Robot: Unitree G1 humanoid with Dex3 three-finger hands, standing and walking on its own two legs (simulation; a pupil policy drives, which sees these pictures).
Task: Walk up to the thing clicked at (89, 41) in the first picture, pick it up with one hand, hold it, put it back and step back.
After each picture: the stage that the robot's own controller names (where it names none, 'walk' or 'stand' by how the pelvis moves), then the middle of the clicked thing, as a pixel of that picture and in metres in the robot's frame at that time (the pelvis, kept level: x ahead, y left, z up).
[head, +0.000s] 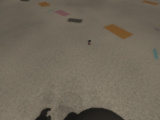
stand; (89, 42) +1.72 +0.06 -0.72
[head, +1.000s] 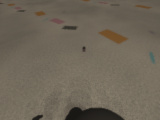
walk; (84, 49) +1.58 +0.28 -0.71
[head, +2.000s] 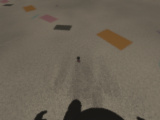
walk; (78, 59) +1.05 +0.30 -0.72
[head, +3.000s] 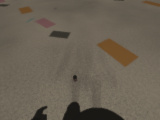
walk; (75, 78) +0.65 +0.25 -0.71
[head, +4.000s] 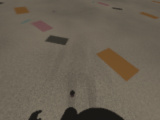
walk; (72, 94) +0.44 +0.18 -0.70
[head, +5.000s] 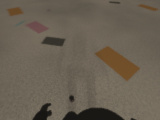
stand; (71, 98) +0.34 +0.19 -0.72
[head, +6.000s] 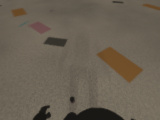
stand; (72, 99) +0.33 +0.20 -0.72
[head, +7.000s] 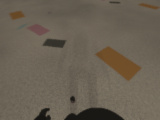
stand; (72, 99) +0.34 +0.20 -0.73
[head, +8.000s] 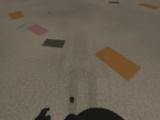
stand; (72, 100) +0.34 +0.21 -0.73
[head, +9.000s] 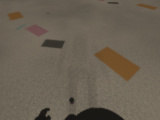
stand; (71, 100) +0.33 +0.21 -0.73
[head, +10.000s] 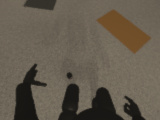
go down; (69, 76) +0.38 +0.20 -0.52
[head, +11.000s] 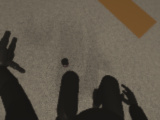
go down; (65, 63) +0.42 +0.22 -0.32
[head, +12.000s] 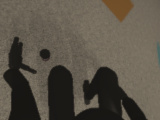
close in; (45, 55) +0.41 +0.26 -0.24
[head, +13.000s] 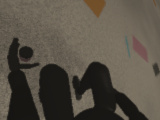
close; (26, 54) +0.41 +0.27 -0.22
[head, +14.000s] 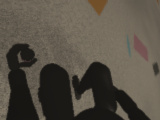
lift; (27, 56) +0.38 +0.26 -0.22
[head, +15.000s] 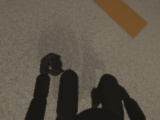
lift; (56, 66) +0.32 +0.24 -0.07
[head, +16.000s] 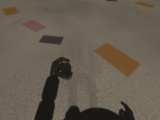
hold; (66, 71) +0.32 +0.16 +0.06
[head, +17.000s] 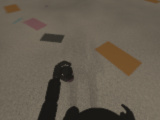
hold; (68, 74) +0.32 +0.16 +0.02
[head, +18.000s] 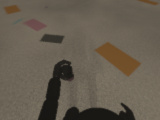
hold; (68, 73) +0.32 +0.16 +0.02
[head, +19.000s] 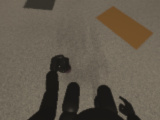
crouch; (65, 66) +0.37 +0.18 -0.07
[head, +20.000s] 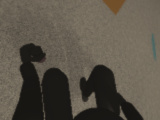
lower; (38, 55) +0.41 +0.25 -0.21
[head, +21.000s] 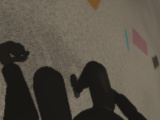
lower; (19, 53) +0.41 +0.28 -0.23
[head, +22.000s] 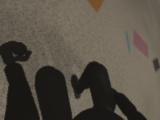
lower; (21, 53) +0.41 +0.28 -0.23
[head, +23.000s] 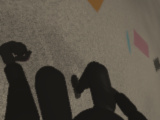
lower; (21, 53) +0.41 +0.28 -0.23
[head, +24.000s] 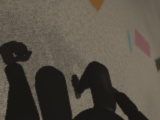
loosen; (22, 53) +0.41 +0.28 -0.22
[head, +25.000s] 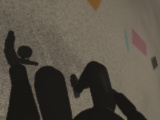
withdraw; (24, 54) +0.40 +0.26 -0.23
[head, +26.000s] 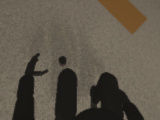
walk; (62, 61) +0.41 +0.22 -0.30
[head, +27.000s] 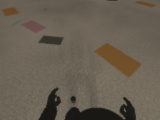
stand; (73, 99) +0.34 +0.16 -0.65
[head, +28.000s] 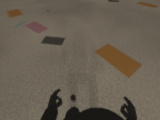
stand; (73, 98) +0.36 +0.18 -0.67
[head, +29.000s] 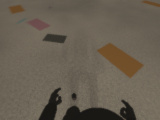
stand; (74, 96) +0.35 +0.17 -0.67
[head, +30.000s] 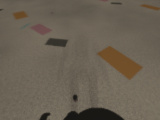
walk; (75, 98) +0.37 +0.18 -0.72
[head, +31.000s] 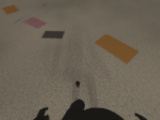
walk; (77, 84) +0.49 +0.19 -0.71
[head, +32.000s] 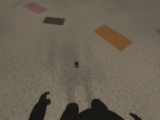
walk; (76, 64) +0.78 +0.17 -0.70
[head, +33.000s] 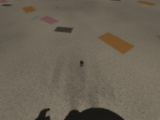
stand; (81, 63) +0.99 +0.19 -0.71
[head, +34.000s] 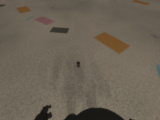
stand; (78, 64) +0.97 +0.22 -0.73
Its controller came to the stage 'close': yes
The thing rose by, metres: 0.72
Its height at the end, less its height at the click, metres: +0.00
